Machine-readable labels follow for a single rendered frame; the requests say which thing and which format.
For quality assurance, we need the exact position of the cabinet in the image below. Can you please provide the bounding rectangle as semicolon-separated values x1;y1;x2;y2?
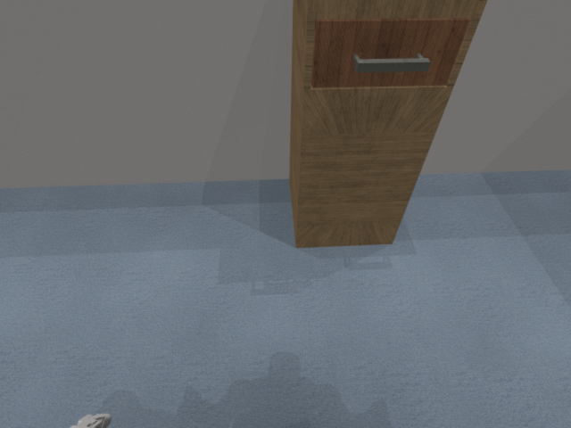
289;0;487;248

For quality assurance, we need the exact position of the drawer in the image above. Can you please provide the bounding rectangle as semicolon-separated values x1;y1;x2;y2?
311;18;470;88

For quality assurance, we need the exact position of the handle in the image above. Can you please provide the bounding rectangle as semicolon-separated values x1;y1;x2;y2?
353;53;431;72

